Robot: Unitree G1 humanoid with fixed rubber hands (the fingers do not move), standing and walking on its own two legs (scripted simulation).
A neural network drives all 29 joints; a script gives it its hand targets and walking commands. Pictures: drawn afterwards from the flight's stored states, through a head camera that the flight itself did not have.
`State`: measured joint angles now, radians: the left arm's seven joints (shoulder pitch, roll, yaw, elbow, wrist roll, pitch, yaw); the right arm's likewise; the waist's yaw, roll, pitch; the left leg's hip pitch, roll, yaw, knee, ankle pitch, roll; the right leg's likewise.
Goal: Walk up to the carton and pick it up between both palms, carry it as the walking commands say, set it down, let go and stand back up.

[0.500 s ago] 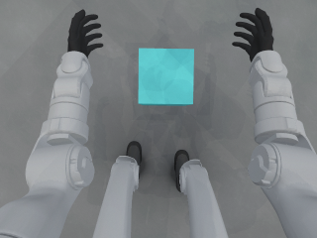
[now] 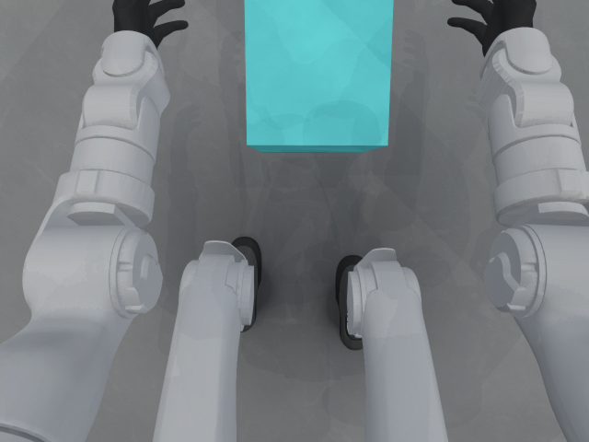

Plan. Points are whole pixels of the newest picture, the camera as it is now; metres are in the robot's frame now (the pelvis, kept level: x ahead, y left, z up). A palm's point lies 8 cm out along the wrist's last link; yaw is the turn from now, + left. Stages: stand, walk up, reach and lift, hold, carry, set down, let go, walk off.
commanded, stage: reach and lift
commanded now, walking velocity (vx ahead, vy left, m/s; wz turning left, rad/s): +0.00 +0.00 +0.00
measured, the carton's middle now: (314, 89) +0.54 -0.01 -0.38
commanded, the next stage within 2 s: none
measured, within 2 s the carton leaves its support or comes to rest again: neither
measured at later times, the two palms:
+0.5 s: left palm (185, 76) +0.53 +0.18 -0.28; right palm (441, 75) +0.54 -0.19 -0.28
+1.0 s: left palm (192, 80) +0.53 +0.18 -0.31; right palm (434, 80) +0.54 -0.19 -0.31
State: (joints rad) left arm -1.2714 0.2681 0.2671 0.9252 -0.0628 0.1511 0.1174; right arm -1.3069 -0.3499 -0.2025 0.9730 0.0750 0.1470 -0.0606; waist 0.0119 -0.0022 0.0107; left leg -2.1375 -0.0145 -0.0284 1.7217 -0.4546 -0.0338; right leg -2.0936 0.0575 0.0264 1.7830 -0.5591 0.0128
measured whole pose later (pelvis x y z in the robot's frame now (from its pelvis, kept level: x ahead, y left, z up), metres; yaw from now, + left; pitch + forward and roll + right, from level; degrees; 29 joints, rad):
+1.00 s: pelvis -0.02 +0.00 -0.13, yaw -1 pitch +36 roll +1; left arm -1.52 0.37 0.13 1.21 -0.23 0.04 0.12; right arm -1.56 -0.43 -0.03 1.20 0.23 0.06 -0.08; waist 0.01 0.01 0.44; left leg -2.29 0.00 -0.01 2.19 -0.53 -0.03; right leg -2.25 0.04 0.02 2.26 -0.64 0.01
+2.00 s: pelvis -0.01 +0.00 -0.13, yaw -1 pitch +34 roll +2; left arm -1.53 0.28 0.25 1.14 -0.07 0.16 0.06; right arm -1.52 -0.30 -0.17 1.10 0.06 0.15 -0.04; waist 0.02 0.01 0.45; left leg -2.25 -0.03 -0.02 2.24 -0.58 -0.05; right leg -2.22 0.06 0.02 2.30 -0.67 0.01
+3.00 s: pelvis -0.01 +0.01 -0.08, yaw -2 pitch +44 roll +2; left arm -1.31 0.11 0.43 0.74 0.09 0.33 0.12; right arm -1.39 -0.17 -0.34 0.84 -0.11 0.29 -0.09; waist 0.02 -0.02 0.15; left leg -2.25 -0.07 -0.04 2.04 -0.55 -0.07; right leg -2.25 0.11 0.06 2.09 -0.60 0.04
